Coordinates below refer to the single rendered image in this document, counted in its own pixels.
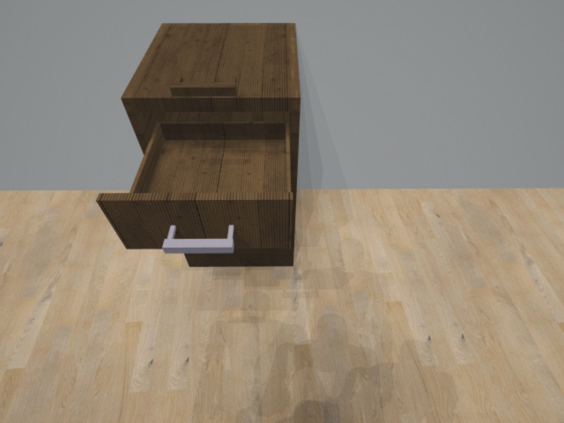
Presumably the cabinet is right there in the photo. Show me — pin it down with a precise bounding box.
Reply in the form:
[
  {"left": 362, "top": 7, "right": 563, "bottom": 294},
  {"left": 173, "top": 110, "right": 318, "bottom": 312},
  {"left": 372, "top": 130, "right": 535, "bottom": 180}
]
[{"left": 121, "top": 23, "right": 301, "bottom": 267}]

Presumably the drawer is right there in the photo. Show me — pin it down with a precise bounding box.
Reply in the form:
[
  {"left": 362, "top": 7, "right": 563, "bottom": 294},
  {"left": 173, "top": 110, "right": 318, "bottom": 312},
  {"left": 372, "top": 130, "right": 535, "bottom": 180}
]
[{"left": 96, "top": 122, "right": 293, "bottom": 249}]

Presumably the handle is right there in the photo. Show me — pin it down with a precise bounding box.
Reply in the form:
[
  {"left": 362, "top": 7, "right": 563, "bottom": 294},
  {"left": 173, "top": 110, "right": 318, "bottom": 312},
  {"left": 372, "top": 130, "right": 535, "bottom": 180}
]
[
  {"left": 162, "top": 225, "right": 234, "bottom": 254},
  {"left": 170, "top": 82, "right": 237, "bottom": 97}
]

